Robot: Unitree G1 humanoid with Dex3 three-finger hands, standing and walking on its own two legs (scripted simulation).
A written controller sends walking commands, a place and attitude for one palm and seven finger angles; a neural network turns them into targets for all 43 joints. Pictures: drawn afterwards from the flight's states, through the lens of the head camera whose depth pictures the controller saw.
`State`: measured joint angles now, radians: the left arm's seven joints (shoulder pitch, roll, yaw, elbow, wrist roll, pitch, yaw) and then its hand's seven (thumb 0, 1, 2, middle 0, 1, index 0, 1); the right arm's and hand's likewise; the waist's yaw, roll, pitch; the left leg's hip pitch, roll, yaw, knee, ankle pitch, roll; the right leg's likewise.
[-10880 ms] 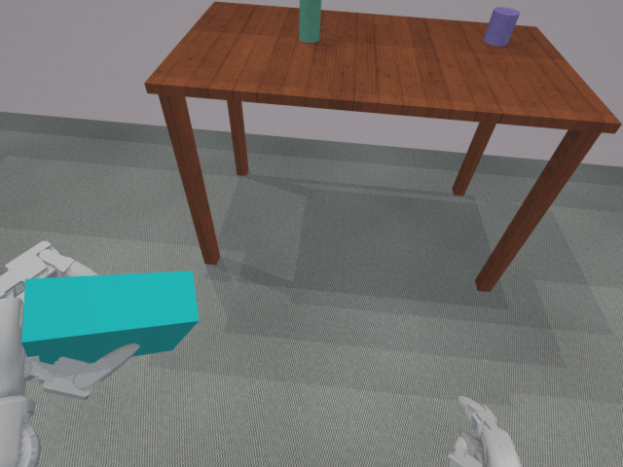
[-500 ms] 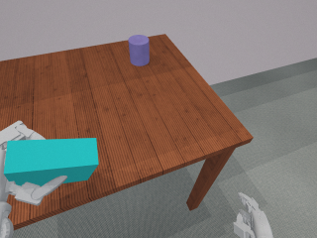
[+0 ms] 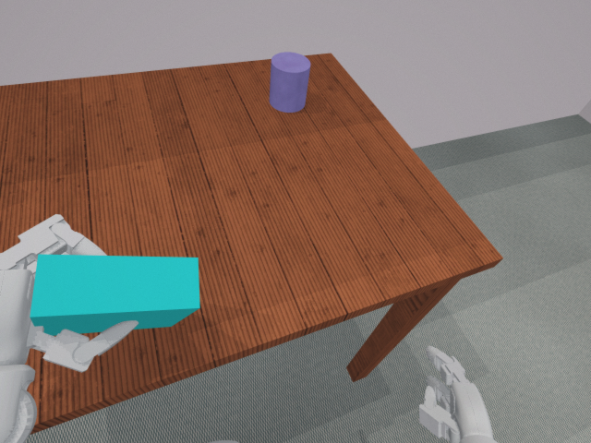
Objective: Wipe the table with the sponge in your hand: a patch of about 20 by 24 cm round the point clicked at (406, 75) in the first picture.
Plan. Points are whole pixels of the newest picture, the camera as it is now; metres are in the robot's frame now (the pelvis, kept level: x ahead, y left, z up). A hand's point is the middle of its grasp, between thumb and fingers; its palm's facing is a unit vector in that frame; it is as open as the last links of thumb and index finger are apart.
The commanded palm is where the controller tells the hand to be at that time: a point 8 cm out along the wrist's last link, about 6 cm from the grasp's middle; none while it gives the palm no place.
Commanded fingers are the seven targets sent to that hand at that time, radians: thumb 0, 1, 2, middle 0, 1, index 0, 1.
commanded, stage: come to a stop and stand still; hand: left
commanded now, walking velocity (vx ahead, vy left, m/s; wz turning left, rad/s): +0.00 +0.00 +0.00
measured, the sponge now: (141, 296) +0.24 +0.19 +0.11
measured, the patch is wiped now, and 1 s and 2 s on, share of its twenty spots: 0.00 0.00 0.00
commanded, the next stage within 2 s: look again from close up in 0.36 s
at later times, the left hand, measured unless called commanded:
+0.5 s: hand (37, 277) +0.23 +0.27 +0.15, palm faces +0.38 -0.84 -0.39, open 9.3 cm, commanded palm +0.16 +0.30 +0.18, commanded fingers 0.00 0.10 1.30 -1.20 -1.60 -1.20 -1.60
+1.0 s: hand (77, 277) +0.23 +0.24 +0.15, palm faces +0.37 -0.84 -0.40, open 9.3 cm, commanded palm +0.17 +0.27 +0.18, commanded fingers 0.00 0.10 1.30 -1.20 -1.60 -1.20 -1.60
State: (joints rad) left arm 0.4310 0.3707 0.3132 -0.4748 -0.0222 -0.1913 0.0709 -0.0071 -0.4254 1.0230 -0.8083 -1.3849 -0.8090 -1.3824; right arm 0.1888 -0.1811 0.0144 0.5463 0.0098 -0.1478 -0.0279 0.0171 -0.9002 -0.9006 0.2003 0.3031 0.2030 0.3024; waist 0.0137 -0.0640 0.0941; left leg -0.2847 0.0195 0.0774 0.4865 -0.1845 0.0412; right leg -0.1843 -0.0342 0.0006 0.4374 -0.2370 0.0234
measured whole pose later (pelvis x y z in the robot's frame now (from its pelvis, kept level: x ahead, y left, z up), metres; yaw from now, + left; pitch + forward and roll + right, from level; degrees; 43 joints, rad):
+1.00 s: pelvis +0.02 -0.01 +0.00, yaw +1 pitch -1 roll -2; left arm 0.45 0.37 0.35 -0.47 -0.04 -0.18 0.10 -0.01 -0.43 1.03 -0.81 -1.39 -0.81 -1.39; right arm 0.19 -0.21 0.01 0.57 0.02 -0.11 -0.04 0.02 -0.90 -0.90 0.20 0.30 0.20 0.30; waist 0.01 -0.01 0.08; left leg -0.27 0.03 0.05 0.47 -0.20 0.02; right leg -0.13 -0.02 -0.02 0.37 -0.23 0.04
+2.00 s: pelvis +0.01 +0.00 +0.00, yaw +1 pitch -1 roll -2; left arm 0.42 0.37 0.36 -0.47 -0.03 -0.21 0.10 -0.01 -0.43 1.03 -0.81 -1.39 -0.81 -1.39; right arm 0.18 -0.19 0.02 0.57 0.01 -0.14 -0.03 0.02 -0.90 -0.90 0.20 0.30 0.20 0.30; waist 0.02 -0.03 0.08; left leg -0.27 0.02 0.05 0.46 -0.18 0.03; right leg -0.14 -0.03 -0.02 0.37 -0.21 0.05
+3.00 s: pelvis +0.01 -0.08 -0.02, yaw +4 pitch -3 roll +0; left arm 0.29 0.66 0.38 -0.38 0.15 0.08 -0.06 -0.01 -0.43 1.03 -0.81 -1.39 -0.81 -1.39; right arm 0.18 -0.27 0.02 0.61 0.03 -0.09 -0.10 0.02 -0.90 -0.90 0.20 0.30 0.20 0.30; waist 0.07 0.09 0.00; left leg -0.34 0.07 -0.03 0.64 -0.25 -0.04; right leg -0.25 0.03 -0.09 0.67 -0.38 -0.06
